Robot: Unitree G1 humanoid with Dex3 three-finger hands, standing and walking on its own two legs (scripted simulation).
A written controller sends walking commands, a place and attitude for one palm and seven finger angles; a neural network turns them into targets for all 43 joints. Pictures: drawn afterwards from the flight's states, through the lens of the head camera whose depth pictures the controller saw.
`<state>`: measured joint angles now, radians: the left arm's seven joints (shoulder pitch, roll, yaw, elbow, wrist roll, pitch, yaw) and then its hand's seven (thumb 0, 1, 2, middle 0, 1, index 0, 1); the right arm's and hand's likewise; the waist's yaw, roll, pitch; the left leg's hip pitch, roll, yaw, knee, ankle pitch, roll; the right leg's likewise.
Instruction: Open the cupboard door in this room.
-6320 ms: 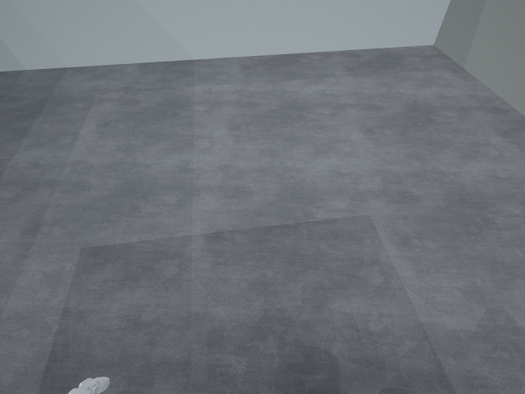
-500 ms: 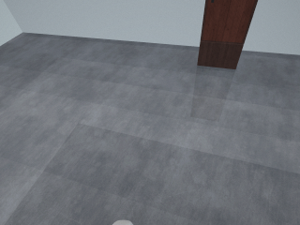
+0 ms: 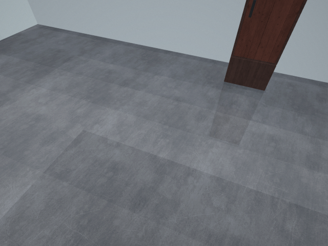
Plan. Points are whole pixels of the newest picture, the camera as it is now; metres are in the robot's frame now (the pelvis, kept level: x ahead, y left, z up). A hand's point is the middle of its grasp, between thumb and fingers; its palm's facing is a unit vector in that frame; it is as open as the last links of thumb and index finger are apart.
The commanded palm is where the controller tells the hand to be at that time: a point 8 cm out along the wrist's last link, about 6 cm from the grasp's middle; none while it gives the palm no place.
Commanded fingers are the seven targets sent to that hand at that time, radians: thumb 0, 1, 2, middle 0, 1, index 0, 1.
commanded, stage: stand and wait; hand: left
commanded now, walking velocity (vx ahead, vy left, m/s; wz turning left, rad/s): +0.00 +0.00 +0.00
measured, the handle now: (252, 7) +1.84 -0.53 -0.02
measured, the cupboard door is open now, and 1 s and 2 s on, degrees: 0 0 0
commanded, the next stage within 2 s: turn or walk to find it in 0.30 s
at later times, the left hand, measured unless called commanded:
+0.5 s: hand out of the picture -0.01 +0.15 -0.17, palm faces -0.01 -0.98 -0.19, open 7.4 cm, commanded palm none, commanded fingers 0.00 0.90 0.90 -0.20 -0.30 -0.20 -0.30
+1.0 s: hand out of the picture +0.06 +0.07 -0.15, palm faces -0.05 -0.99 -0.15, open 7.4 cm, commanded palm none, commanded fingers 0.00 0.90 0.90 -0.20 -0.30 -0.20 -0.30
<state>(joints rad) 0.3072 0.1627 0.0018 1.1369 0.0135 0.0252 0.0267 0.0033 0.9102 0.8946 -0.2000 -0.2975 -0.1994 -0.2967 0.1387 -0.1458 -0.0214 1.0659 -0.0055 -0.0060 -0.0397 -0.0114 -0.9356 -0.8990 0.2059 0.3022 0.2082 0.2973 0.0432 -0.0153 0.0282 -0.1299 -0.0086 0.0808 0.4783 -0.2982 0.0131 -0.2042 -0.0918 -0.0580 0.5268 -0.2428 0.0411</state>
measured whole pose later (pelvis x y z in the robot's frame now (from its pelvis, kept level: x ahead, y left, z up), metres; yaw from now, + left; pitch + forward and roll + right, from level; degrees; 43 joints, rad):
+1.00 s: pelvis +0.15 -0.07 +0.01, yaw -11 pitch +0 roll +1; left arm 0.51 0.04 0.00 1.18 0.02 -0.08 0.02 0.00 0.91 0.89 -0.20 -0.30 -0.20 -0.30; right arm 0.09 -0.20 -0.07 1.03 -0.02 -0.02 0.01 0.01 -0.91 -0.90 0.20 0.30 0.20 0.30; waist 0.05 0.04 0.04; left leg -0.64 0.10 0.07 0.97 -0.16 -0.04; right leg 0.05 0.04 -0.05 0.28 -0.33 -0.07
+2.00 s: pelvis +0.36 -0.11 +0.01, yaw -5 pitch +0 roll +1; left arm 0.44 0.12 0.02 1.12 0.01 -0.03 0.02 0.00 0.92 0.89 -0.20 -0.30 -0.20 -0.30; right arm 0.31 -0.18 -0.06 1.09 -0.03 0.01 0.01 0.01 -0.91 -0.90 0.20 0.30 0.20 0.30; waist 0.01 0.03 -0.02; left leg -0.44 0.05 0.06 0.90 -0.31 -0.01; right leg -0.05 0.00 0.00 0.34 -0.29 -0.03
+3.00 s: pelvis +0.69 -0.14 +0.00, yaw -16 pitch -2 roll +0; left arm 0.10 0.13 0.02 1.00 0.00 -0.05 0.03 -0.05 0.95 0.89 -0.21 -0.30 -0.21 -0.30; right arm 0.34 -0.15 -0.04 1.11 -0.01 0.00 -0.02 0.01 -0.91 -0.90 0.20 0.30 0.20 0.30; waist -0.05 0.04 0.09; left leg -0.39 0.11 0.06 1.03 -0.45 -0.04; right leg -0.32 -0.04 -0.17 0.52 -0.16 -0.05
